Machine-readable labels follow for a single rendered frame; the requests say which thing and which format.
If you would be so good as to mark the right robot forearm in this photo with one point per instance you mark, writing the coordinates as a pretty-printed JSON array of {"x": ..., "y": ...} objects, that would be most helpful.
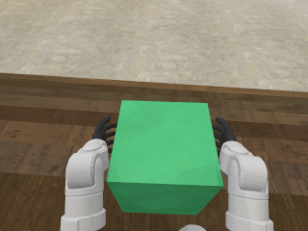
[{"x": 248, "y": 188}]

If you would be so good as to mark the left robot hand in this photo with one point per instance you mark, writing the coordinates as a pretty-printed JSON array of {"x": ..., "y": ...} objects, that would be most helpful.
[{"x": 100, "y": 131}]

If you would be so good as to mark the right robot hand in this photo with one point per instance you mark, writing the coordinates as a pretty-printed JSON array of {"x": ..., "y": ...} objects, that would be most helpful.
[{"x": 226, "y": 133}]

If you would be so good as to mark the carton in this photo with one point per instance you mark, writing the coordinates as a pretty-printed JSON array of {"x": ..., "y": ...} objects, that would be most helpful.
[{"x": 164, "y": 158}]

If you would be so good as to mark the left robot forearm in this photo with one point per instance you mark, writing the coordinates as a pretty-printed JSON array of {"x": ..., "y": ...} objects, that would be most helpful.
[{"x": 84, "y": 186}]

